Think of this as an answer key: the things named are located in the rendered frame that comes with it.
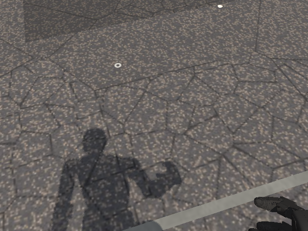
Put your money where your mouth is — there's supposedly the robot right hand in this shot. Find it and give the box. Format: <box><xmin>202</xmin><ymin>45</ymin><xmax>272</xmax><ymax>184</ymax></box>
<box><xmin>248</xmin><ymin>196</ymin><xmax>308</xmax><ymax>231</ymax></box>

